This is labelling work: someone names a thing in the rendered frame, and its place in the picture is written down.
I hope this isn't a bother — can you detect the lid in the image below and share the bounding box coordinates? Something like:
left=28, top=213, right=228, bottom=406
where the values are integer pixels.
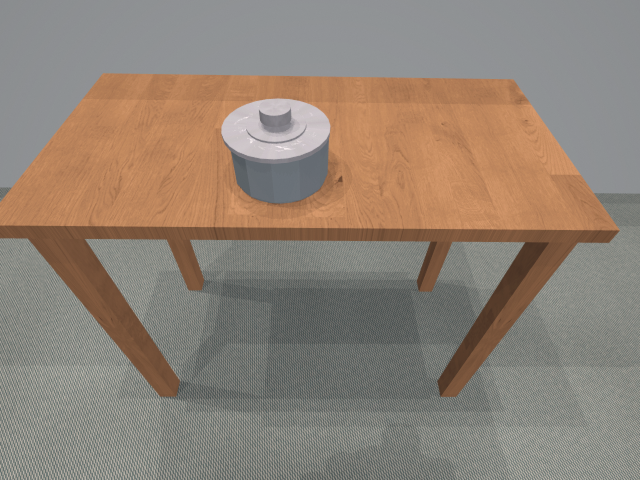
left=221, top=99, right=330, bottom=164

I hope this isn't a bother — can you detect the knob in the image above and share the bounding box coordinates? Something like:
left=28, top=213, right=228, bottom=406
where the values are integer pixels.
left=259, top=99, right=291, bottom=127

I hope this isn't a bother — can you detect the table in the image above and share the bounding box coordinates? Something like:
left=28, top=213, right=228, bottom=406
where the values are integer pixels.
left=0, top=73, right=620, bottom=397

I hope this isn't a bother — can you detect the pot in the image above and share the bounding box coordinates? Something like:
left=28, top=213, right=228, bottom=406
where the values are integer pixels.
left=231, top=139, right=329, bottom=204

